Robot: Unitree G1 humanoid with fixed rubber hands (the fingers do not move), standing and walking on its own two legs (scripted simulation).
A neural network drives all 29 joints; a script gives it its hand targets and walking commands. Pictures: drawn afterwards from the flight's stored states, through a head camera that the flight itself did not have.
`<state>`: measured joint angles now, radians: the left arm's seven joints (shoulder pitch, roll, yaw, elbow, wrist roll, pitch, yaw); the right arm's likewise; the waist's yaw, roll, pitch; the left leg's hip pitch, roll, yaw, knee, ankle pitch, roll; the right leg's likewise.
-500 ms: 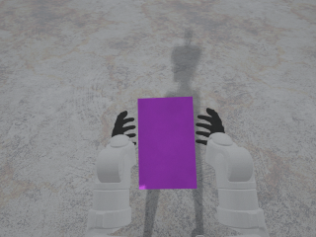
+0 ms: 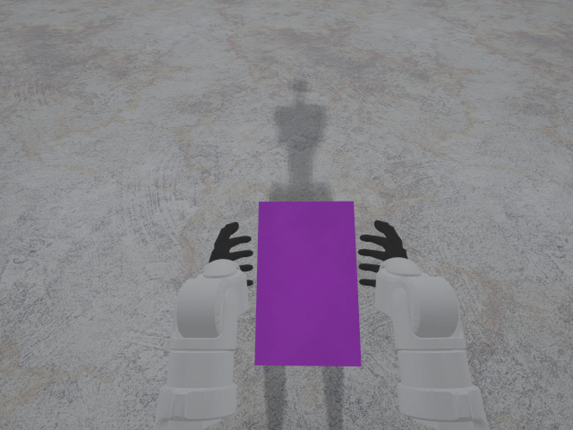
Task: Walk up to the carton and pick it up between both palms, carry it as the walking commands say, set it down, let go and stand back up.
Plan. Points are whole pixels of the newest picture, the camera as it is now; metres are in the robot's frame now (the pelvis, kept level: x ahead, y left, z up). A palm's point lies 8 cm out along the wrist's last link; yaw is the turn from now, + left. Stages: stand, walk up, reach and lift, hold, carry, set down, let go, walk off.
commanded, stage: carry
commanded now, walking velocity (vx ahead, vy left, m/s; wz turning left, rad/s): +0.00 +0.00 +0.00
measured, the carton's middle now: (305, 283) +0.37 -0.01 -0.02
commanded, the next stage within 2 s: none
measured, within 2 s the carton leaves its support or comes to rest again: neither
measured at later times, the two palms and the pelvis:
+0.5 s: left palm (157, 293) +0.29 +0.19 +0.09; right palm (333, 288) +0.29 -0.04 +0.09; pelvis -0.03 +0.08 +0.00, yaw -1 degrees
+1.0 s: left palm (175, 284) +0.31 +0.17 +0.07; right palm (340, 282) +0.31 -0.05 +0.07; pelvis -0.01 +0.07 +0.00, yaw +0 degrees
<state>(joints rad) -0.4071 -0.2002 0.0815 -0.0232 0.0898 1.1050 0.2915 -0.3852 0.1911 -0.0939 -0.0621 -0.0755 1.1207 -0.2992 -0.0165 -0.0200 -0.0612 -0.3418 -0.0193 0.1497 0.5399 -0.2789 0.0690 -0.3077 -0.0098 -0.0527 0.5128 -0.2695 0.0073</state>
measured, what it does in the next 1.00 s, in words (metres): steps on the spot: right foot, then left foot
